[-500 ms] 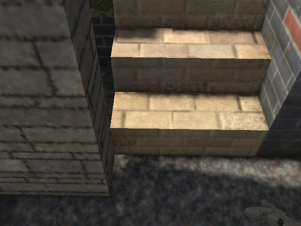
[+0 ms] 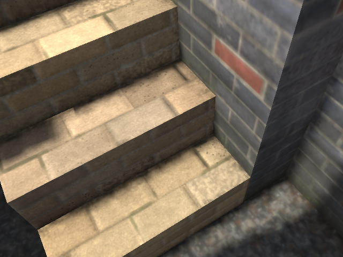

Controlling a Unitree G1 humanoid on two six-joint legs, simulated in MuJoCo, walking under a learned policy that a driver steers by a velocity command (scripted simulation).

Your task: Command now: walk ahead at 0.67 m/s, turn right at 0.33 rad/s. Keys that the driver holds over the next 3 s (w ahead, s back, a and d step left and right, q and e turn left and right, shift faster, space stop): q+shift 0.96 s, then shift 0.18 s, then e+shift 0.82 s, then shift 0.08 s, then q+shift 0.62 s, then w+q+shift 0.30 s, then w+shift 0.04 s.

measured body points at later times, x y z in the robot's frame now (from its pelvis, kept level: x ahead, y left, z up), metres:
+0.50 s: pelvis +0.11 -0.05 -0.01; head +0.12 -0.03 +0.44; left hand +0.18 +0.26 -0.11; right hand +0.37 -0.26 -0.09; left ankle +0.08 +0.05 -0.72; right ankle +0.25 -0.15 -0.74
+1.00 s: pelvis +0.12 -0.10 +0.00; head +0.16 -0.06 +0.45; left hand +0.07 +0.22 -0.10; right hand +0.45 -0.20 -0.08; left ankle +0.05 +0.02 -0.70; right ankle +0.20 -0.17 -0.74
